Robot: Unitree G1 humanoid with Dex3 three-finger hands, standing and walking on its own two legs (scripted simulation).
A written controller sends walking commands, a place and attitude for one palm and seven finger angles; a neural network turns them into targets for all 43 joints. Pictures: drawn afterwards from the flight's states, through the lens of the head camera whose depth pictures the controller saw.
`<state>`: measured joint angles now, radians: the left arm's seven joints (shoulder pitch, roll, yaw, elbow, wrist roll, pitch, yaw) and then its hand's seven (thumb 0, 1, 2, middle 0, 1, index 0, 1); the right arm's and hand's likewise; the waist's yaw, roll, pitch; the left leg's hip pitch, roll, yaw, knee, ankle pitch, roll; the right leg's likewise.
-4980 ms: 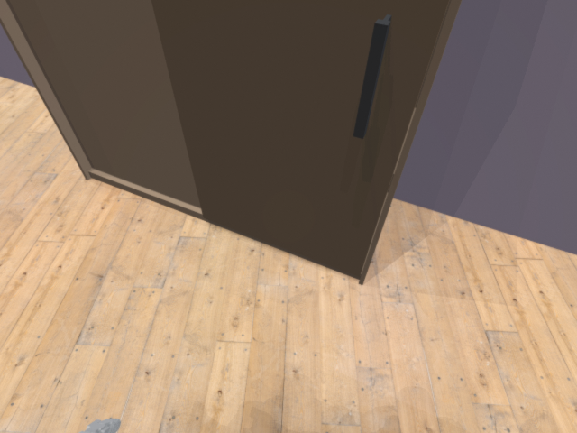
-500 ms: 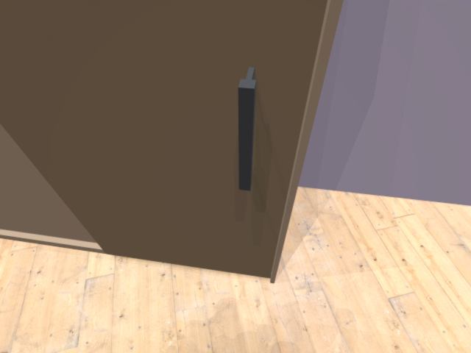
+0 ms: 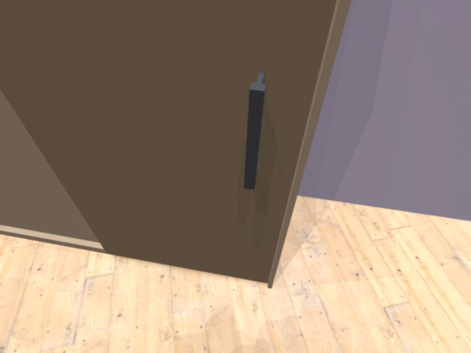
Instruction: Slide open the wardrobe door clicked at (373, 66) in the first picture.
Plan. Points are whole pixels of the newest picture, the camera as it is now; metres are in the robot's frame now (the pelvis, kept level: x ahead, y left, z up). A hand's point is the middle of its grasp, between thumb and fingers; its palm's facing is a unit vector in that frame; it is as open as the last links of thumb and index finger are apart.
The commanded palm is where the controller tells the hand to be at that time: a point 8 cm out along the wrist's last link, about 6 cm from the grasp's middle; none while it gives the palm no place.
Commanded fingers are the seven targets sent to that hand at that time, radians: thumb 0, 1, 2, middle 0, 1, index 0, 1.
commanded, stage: come to a stop and stand still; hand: right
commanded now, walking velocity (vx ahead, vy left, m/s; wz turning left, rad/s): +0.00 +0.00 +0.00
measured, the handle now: (254, 136) +0.53 +0.00 +0.09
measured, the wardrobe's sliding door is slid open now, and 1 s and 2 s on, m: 0.00 0.00 0.00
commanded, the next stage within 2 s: look again from close up in 0.12 s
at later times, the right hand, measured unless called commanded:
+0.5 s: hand out of the picture +0.01 -0.18 -0.18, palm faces +0.04 +0.98 -0.22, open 7.4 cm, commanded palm none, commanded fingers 0.00 -0.90 -0.90 0.20 0.30 0.20 0.30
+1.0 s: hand out of the picture +0.06 -0.19 -0.18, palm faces +0.01 +0.97 -0.22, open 7.4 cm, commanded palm none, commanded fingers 0.00 -0.90 -0.90 0.20 0.30 0.20 0.30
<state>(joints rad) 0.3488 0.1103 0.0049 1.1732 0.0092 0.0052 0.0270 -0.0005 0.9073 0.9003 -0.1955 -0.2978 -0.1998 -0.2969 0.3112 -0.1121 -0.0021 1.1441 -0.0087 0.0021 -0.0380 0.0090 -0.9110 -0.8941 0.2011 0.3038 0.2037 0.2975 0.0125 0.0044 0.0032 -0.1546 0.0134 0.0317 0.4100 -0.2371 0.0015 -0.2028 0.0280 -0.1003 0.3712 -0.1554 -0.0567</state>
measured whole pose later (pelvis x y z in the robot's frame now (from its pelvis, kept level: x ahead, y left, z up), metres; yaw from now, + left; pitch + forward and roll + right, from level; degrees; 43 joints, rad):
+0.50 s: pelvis +0.01 -0.01 -0.01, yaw +0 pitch +0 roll +0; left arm 0.30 0.18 -0.01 1.05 0.02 -0.02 0.01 0.01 0.93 0.90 -0.20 -0.30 -0.20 -0.30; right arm 0.34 -0.14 0.01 1.07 -0.01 -0.03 -0.04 0.01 -0.90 -0.89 0.20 0.30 0.20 0.30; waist 0.00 -0.03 -0.02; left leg -0.20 0.03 0.04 0.52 -0.32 0.00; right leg -0.26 0.03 -0.10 0.50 -0.24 -0.07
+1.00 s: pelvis +0.03 +0.00 +0.00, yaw +0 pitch -1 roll +0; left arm 0.21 0.21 -0.02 1.09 0.01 -0.02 0.02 0.00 0.91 0.90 -0.20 -0.30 -0.20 -0.30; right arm 0.25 -0.21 0.01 1.07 -0.01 -0.02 -0.03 0.01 -0.90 -0.89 0.20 0.30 0.20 0.30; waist -0.01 0.02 0.01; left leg -0.13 0.01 0.04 0.43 -0.30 0.00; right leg -0.20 0.03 -0.09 0.44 -0.23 -0.06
